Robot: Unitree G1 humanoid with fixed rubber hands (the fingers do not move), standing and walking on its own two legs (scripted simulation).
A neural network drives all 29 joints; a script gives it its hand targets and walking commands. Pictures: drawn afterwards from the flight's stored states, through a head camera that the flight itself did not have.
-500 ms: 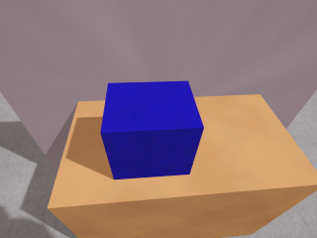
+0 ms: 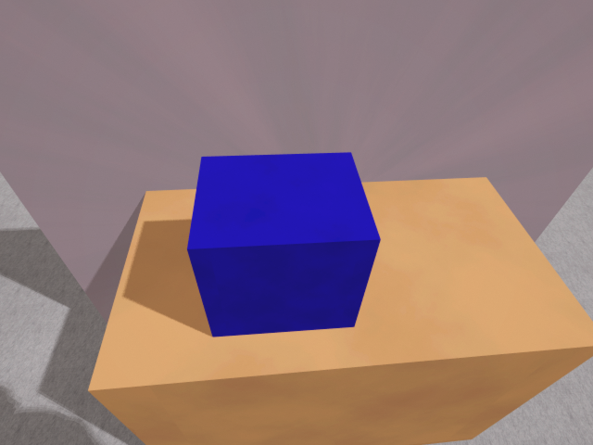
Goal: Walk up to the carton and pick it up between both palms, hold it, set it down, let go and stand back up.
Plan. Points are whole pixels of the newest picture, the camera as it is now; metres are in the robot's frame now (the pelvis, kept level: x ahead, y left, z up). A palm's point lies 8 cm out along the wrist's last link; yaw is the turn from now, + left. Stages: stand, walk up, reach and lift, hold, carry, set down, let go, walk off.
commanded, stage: stand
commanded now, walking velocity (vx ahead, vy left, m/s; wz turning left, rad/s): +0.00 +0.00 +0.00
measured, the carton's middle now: (281, 245) +0.45 +0.02 -0.01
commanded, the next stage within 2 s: none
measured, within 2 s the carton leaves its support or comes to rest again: neither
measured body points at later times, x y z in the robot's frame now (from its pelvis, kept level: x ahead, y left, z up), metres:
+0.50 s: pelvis +0.00 +0.01 +0.00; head +0.00 +0.01 +0.45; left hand +0.04 +0.27 -0.13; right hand +0.04 -0.26 -0.13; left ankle +0.01 +0.11 -0.74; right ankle +0.00 -0.12 -0.74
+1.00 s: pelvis +0.00 +0.01 +0.00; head +0.00 +0.01 +0.45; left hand +0.03 +0.28 -0.14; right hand +0.04 -0.25 -0.13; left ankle +0.01 +0.11 -0.74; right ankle +0.00 -0.12 -0.74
